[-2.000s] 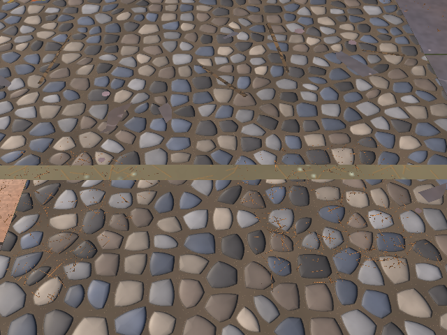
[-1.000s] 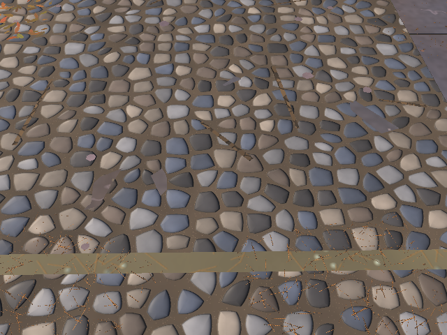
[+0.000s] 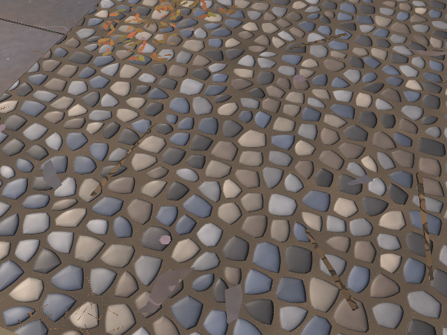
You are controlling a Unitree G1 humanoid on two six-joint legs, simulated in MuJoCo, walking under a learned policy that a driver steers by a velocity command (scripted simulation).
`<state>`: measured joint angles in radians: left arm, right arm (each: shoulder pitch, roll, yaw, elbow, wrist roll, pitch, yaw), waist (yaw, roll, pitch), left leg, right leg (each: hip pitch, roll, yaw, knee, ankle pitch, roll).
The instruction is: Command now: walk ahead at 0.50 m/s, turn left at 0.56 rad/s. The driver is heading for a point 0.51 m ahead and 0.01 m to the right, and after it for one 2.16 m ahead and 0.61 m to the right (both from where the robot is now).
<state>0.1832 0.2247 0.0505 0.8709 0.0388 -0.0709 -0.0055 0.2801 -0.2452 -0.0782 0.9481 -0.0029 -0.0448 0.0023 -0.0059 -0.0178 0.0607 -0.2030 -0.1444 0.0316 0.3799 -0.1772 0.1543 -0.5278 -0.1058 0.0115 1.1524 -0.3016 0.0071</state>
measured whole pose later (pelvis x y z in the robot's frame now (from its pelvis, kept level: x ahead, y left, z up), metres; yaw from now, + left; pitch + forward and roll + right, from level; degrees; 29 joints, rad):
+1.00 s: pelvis +0.41 +0.01 +0.00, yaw -6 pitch +0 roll -1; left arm 0.25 0.30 0.08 0.83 0.02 0.04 0.00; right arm 0.15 -0.23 -0.02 0.78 -0.02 -0.02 -0.05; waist 0.03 -0.05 0.06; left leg -0.31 0.00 0.06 0.46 -0.15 0.05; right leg -0.43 0.07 0.03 1.10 -0.50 0.00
